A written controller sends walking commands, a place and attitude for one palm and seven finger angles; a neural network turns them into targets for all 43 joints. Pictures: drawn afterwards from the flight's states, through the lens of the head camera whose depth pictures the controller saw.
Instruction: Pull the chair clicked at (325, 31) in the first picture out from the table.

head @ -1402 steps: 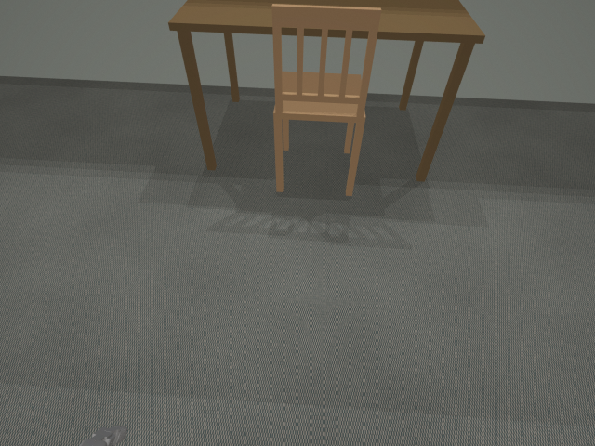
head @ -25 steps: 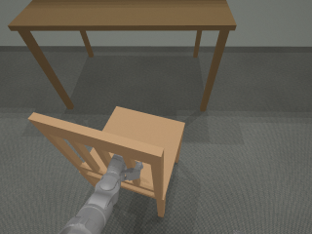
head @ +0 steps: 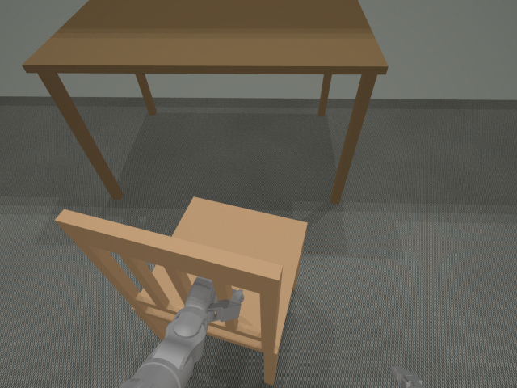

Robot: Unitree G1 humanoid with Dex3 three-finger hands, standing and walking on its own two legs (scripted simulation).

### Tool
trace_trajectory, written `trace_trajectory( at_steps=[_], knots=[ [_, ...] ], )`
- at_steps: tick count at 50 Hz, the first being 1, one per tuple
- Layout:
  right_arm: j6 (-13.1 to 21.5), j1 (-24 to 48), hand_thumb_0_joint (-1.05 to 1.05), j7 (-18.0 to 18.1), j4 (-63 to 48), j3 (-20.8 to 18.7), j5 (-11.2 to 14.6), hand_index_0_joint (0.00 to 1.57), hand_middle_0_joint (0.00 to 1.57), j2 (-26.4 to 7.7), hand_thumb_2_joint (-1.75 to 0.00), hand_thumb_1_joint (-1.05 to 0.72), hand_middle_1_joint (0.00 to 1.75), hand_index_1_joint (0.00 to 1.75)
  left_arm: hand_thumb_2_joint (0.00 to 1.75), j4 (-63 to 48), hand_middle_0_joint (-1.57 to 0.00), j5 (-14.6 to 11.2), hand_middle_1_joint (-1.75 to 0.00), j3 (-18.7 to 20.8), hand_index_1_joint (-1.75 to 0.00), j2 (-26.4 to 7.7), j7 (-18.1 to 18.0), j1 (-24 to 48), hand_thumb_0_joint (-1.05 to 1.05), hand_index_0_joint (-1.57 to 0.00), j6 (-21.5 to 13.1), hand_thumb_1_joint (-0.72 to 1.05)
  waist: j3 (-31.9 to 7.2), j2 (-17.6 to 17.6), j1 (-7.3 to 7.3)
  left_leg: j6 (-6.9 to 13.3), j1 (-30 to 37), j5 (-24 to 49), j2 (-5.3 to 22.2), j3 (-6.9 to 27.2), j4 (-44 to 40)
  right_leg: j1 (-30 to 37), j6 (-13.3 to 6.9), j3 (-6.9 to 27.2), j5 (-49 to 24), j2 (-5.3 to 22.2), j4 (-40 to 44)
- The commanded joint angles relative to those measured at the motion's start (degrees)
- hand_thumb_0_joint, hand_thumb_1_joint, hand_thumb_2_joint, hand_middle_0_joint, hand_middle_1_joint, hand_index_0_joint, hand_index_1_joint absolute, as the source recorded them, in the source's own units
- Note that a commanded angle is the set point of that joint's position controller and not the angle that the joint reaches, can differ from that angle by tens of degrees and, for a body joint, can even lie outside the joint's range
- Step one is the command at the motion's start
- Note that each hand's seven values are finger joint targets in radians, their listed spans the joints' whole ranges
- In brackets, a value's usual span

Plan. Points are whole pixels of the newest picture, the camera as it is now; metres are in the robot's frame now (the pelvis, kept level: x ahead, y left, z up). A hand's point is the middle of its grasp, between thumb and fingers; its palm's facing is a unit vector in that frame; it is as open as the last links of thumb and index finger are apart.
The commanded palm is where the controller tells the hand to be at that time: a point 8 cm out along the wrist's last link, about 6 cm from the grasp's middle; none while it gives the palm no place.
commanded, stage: open the thumb and straighten the fingers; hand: left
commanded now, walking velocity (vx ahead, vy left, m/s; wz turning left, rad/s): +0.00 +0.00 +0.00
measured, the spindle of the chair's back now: (186, 292) +0.31 +0.16 -0.12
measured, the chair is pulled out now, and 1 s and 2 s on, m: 0.62 0.62 0.62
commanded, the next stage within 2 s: draw the fingers out of the gap in 0.84 s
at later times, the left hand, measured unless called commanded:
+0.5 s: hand (225, 302) +0.28 +0.08 -0.08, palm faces -0.18 -0.98 -0.08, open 12.3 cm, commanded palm +0.26 +0.13 -0.06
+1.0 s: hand (224, 305) +0.27 +0.08 -0.08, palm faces -0.17 -0.98 -0.07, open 17.4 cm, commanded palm +0.25 +0.14 -0.06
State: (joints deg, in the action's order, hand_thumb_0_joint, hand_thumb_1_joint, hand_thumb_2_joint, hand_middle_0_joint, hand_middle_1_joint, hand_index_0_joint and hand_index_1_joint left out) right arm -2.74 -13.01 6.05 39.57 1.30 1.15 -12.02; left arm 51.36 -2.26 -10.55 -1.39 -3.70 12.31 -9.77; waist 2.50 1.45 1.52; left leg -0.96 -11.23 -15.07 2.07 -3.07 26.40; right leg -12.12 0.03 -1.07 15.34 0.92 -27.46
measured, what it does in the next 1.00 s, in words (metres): stands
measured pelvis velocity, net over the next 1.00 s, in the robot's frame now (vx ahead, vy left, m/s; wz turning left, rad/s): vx -0.01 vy -0.01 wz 0.03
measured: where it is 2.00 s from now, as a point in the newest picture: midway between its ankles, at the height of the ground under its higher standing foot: outside the picture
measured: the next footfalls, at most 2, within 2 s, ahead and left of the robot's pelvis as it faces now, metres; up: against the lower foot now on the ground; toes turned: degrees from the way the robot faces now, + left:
none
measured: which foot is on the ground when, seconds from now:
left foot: down 0.00-1.00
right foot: down 0.00-1.00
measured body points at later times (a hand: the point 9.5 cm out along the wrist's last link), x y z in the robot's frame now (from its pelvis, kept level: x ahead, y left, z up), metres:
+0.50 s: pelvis -0.01 +0.01 -0.03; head +0.04 -0.01 +0.42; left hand +0.28 +0.13 -0.07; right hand +0.09 -0.25 -0.15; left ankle -0.01 +0.13 -0.74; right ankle -0.01 -0.12 -0.74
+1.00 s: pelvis -0.01 -0.01 -0.04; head +0.04 -0.02 +0.41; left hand +0.28 +0.13 -0.07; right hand +0.13 -0.26 -0.14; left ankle -0.01 +0.13 -0.74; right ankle -0.01 -0.12 -0.74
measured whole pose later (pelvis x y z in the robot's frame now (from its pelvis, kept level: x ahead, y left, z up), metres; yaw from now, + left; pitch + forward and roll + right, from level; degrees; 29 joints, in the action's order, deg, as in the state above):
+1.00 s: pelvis -0.01 -0.01 -0.04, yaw +2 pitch +11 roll +1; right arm 0.7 -15.9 1.1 30.7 0.4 1.8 -14.7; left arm 23.0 -3.5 -6.1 -7.0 1.7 1.2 2.7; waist -6.0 1.5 4.7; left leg -1.3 -35.1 -23.8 1.8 -1.0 48.2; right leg -35.4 -0.6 -2.5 25.1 1.9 -49.7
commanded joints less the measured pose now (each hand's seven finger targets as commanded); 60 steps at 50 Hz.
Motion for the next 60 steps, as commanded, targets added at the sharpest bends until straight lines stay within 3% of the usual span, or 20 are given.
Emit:
trace_trajectory(
  at_steps=[1,4,5,6,7,9,11,13,16,17,21,27,30,31,35,39,44,47,53,60],
  knots=[
    [1.6,1.5,0.00,0.7,-6.2,-2.2,0.0,0.20,0.20,-6.1,-0.90,-0.90,0.30,0.30,0.90,-6.9,-0.50,0.5,-1.45,0.2,-1.45,-3.0,-0.7,11.0,0.00,-0.50,-1.7,0.90,-12.4,-4.9,-0.33,2.5,5.2,15.5,5.2,4.5,-1.8,2.5,-2.0,4.7,-17.2,6.0,3.2],
    [1.5,1.4,0.00,0.8,-5.8,-2.2,0.0,0.20,0.20,-6.2,-0.90,-0.90,0.30,0.30,0.90,-6.5,-0.50,0.6,-1.45,0.2,-1.45,-3.2,-0.7,10.3,0.00,-0.50,-1.9,0.90,-12.3,-3.8,-0.32,2.5,5.5,17.1,5.4,4.7,-2.0,1.9,-2.0,4.2,-17.9,6.0,2.5],
    [1.8,2.3,0.00,0.6,-7.2,-2.2,-0.2,0.20,0.20,-5.9,-0.90,-0.90,0.30,0.30,0.90,-18.4,-0.50,0.7,-1.45,3.3,-1.45,-7.5,-1.1,15.0,0.00,-0.50,-3.1,0.90,-13.2,-4.6,-0.64,2.8,5.5,17.7,5.6,5.0,-2.1,3.7,-1.8,4.1,-18.5,6.1,2.4],
    [2.7,-1.7,0.00,-2.0,-4.9,-3.3,1.8,0.20,0.20,-7.7,-0.90,-0.90,0.30,0.30,0.84,-10.3,-0.50,-1.9,-1.45,2.6,-1.45,-3.0,0.2,7.7,0.00,-0.50,-1.5,0.78,-12.7,-14.0,3.85,3.0,-0.9,12.6,0.8,1.2,0.3,-1.3,-0.3,-1.4,-17.8,2.6,-0.2],
    [3.5,-1.3,0.00,-3.3,-5.6,-3.4,1.6,0.20,0.20,-8.3,-0.90,-0.90,0.30,0.30,0.78,-14.5,-0.50,-2.4,-1.45,4.3,-1.45,-4.8,1.0,10.9,0.00,-0.50,-2.6,0.66,-12.9,-16.4,2.70,3.1,-3.8,11.6,0.5,0.7,1.8,-2.0,-0.1,-1.3,-19.1,2.3,-2.0],
    [4.5,-1.2,0.00,-4.4,-6.4,-3.8,1.3,0.20,0.20,-8.2,-0.90,-0.90,0.30,0.30,0.67,-20.1,-0.50,-2.0,-1.45,6.0,-1.45,-7.6,1.4,12.4,0.00,-0.50,-3.6,0.42,-15.0,-9.6,2.94,3.1,-4.6,10.3,-0.5,0.6,3.3,-2.5,-0.2,-0.4,-18.8,2.4,-3.4],
    [5.3,-1.1,0.00,-5.6,-7.4,-3.9,1.2,0.20,0.20,-7.7,-0.90,-0.90,0.30,0.30,0.55,-23.8,-0.50,-0.4,-1.45,4.3,-1.45,-6.7,2.0,8.7,0.00,-0.50,-3.7,0.17,-17.1,-1.0,2.30,2.6,-3.7,11.1,-0.6,0.5,5.2,-5.4,-0.8,-0.6,-16.9,2.1,-5.8],
    [5.3,-1.8,0.00,-6.6,-8.2,-4.1,1.1,0.20,0.20,-7.6,-0.90,-0.90,0.30,0.30,0.43,-27.3,-0.50,1.0,-1.45,2.8,-1.45,-6.3,2.0,9.2,0.00,-0.50,-2.8,-0.07,-18.5,3.4,2.97,2.4,-3.1,12.1,-0.5,1.3,6.9,-8.6,-1.1,-1.2,-15.0,1.4,-7.5],
    [5.4,-2.0,0.00,-7.7,-10.0,-4.4,1.2,0.20,0.20,-7.7,-0.90,-0.90,0.30,0.30,0.26,-29.1,-0.47,0.8,-1.38,0.6,-1.38,-3.2,1.9,4.0,0.00,-0.47,0.1,-0.43,-19.9,3.2,2.47,1.9,-4.8,11.8,-0.3,2.3,9.1,-11.3,-1.2,-2.3,-12.6,0.8,-9.7],
    [4.7,-2.8,0.00,-7.5,-8.8,-4.4,1.0,0.20,0.20,-9.1,-0.90,-0.90,0.30,0.30,0.20,-24.1,-0.45,0.8,-1.30,6.7,-1.30,-9.3,1.5,7.1,0.00,-0.45,1.4,-0.55,-17.6,0.0,3.17,2.0,-8.3,8.5,-0.6,2.4,10.0,-13.3,-1.0,-2.2,-11.0,0.5,-10.2],
    [4.8,-2.3,0.00,-7.0,-11.8,-4.5,1.1,0.20,0.20,-9.4,-0.90,-0.90,0.30,0.30,0.20,-26.6,-0.35,-1.4,-1.01,4.7,-1.01,-5.5,2.3,4.3,0.00,-0.35,4.4,-0.55,-19.2,-6.1,2.81,2.3,-12.5,3.8,-1.2,2.0,11.1,-13.4,-0.6,-2.4,-7.9,0.2,-11.4],
    [5.9,-2.1,0.00,-5.7,-13.5,-4.3,1.0,0.20,0.20,-9.0,-0.90,-0.90,0.30,0.30,0.20,-34.6,-0.20,-1.6,-0.58,5.0,-0.58,-6.8,2.5,4.9,0.00,-0.20,5.1,-0.55,-22.2,-4.9,2.96,2.8,-12.6,5.3,-1.4,1.7,13.1,-13.8,-0.4,-1.9,-9.3,0.3,-12.9],
    [6.2,-2.4,0.00,-5.2,-13.4,-4.1,1.0,0.20,0.20,-9.1,-0.90,-0.90,0.30,0.30,0.20,-34.6,-0.13,-1.4,-0.36,5.2,-0.36,-7.6,3.1,5.0,0.00,-0.13,5.9,-0.55,-20.8,-4.4,3.38,2.7,-13.4,4.5,-1.4,1.9,13.7,-15.4,-0.3,-1.9,-8.2,0.2,-13.1],
    [5.9,-2.6,0.00,-5.1,-13.0,-4.0,0.9,0.20,0.20,-9.6,-0.90,-0.90,0.30,0.30,0.20,-30.4,-0.10,-1.2,-0.29,7.6,-0.29,-9.7,3.1,4.0,0.00,-0.10,6.6,-0.55,-17.9,-6.7,3.43,2.7,-16.0,2.5,-1.5,1.9,14.3,-16.9,-0.2,-1.9,-6.4,0.1,-13.2],
    [6.0,-2.2,0.00,-5.0,-14.4,-3.8,1.0,0.20,0.20,-9.2,-0.90,-0.90,0.30,0.30,0.20,-33.0,0.00,-1.5,0.00,7.7,0.00,-10.1,4.2,3.2,0.00,0.00,7.5,-0.55,-19.8,-4.8,2.89,2.8,-16.5,1.5,-1.9,1.5,15.1,-16.2,-0.1,-1.3,-5.6,0.4,-13.4],
    [6.0,-2.2,0.00,-4.6,-15.1,-3.7,1.0,0.20,0.20,-8.9,-0.90,-0.90,0.30,0.30,0.20,-37.1,0.00,-1.7,0.00,7.7,0.00,-10.6,4.5,2.6,0.00,0.00,8.0,-0.55,-22.7,-3.7,3.17,2.9,-15.6,4.0,-1.9,1.5,15.9,-14.8,-0.1,-1.0,-8.7,0.6,-14.0],
    [6.0,-1.9,0.00,-4.4,-16.0,-3.8,1.0,0.20,0.20,-9.0,-0.90,-0.90,0.30,0.30,0.20,-38.2,0.00,-1.9,0.00,8.4,0.00,-11.4,4.5,-1.2,0.00,0.00,9.1,-0.55,-21.8,-4.7,2.74,2.9,-16.9,4.3,-1.9,1.4,16.6,-14.6,0.0,-0.9,-9.7,0.6,-14.2],
    [5.9,-2.1,0.00,-4.3,-15.8,-3.7,1.0,0.20,0.20,-9.1,-0.90,-0.90,0.30,0.30,0.20,-37.8,0.00,-1.6,0.00,7.0,0.00,-10.4,4.8,-0.2,0.00,0.00,9.5,-0.55,-20.8,-5.5,3.82,2.9,-18.1,4.3,-2.1,1.4,17.7,-15.7,0.2,-0.7,-10.4,0.7,-14.6],
    [5.6,-0.7,0.00,-4.7,-18.6,-3.9,1.1,0.20,0.20,-8.9,-0.90,-0.90,0.30,0.30,0.20,-42.9,0.00,-1.7,0.00,7.3,0.00,-11.2,5.7,-13.1,0.00,0.00,10.5,-0.55,-22.4,-3.7,1.53,2.8,-18.7,5.5,-2.3,1.1,18.3,-13.9,-0.2,-0.8,-12.1,1.1,-15.6],
    [6.7,-0.1,0.00,-4.2,-20.8,-3.8,1.1,0.20,0.20,-8.4,-0.90,-0.90,0.30,0.30,0.20,-55.2,0.00,-1.1,0.00,3.3,0.00,-10.0,5.5,-21.9,0.00,0.00,10.0,-0.55,-21.6,-3.5,2.69,3.0,-18.7,6.7,-2.3,1.8,20.2,-15.7,0.1,-1.2,-13.4,1.1,-16.8]
  ],
)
